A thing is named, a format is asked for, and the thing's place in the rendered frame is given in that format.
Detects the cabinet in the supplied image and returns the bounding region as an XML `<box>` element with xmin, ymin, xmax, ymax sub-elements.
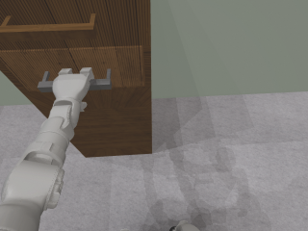
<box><xmin>0</xmin><ymin>0</ymin><xmax>152</xmax><ymax>158</ymax></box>

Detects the drawer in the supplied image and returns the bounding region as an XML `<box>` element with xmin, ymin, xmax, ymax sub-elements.
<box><xmin>0</xmin><ymin>45</ymin><xmax>144</xmax><ymax>90</ymax></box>

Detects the handle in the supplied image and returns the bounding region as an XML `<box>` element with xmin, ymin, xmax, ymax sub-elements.
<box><xmin>0</xmin><ymin>23</ymin><xmax>97</xmax><ymax>42</ymax></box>
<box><xmin>38</xmin><ymin>68</ymin><xmax>112</xmax><ymax>92</ymax></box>

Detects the left robot hand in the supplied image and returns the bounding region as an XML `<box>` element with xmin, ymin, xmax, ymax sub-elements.
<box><xmin>52</xmin><ymin>67</ymin><xmax>94</xmax><ymax>112</ymax></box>

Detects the right robot shin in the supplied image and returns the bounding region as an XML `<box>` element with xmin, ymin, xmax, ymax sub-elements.
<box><xmin>176</xmin><ymin>220</ymin><xmax>188</xmax><ymax>227</ymax></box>

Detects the robot left upper arm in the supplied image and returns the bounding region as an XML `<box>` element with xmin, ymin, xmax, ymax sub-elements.
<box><xmin>0</xmin><ymin>160</ymin><xmax>64</xmax><ymax>231</ymax></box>

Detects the left robot forearm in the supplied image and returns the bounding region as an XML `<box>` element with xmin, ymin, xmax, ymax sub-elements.
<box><xmin>1</xmin><ymin>97</ymin><xmax>81</xmax><ymax>202</ymax></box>

